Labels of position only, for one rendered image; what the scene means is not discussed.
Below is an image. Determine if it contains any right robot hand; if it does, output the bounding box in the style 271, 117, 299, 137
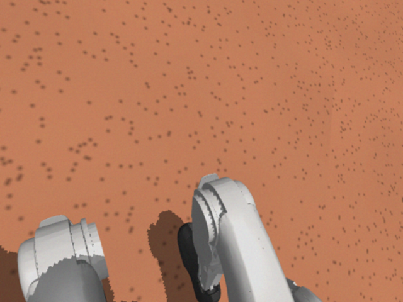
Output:
286, 278, 323, 302

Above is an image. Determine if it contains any right robot foot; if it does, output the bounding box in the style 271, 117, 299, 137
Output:
178, 222, 221, 302

